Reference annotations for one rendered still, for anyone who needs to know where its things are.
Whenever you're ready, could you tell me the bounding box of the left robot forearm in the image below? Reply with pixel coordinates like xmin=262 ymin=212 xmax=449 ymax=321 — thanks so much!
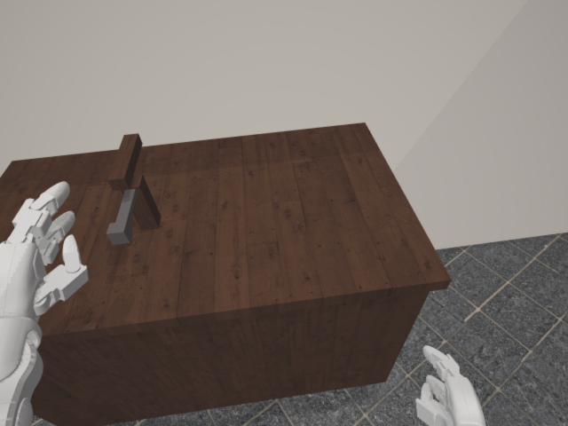
xmin=0 ymin=316 xmax=43 ymax=426

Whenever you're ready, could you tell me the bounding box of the right robot hand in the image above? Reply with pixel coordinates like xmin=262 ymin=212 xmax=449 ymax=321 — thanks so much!
xmin=415 ymin=345 xmax=486 ymax=426

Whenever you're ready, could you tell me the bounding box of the counter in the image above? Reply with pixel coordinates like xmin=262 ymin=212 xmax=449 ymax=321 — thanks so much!
xmin=0 ymin=122 xmax=452 ymax=426

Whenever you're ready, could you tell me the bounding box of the tap lever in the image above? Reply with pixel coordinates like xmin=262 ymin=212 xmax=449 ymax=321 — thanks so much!
xmin=106 ymin=189 xmax=138 ymax=245

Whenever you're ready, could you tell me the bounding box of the left robot hand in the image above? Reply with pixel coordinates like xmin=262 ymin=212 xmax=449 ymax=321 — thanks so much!
xmin=0 ymin=181 xmax=89 ymax=323

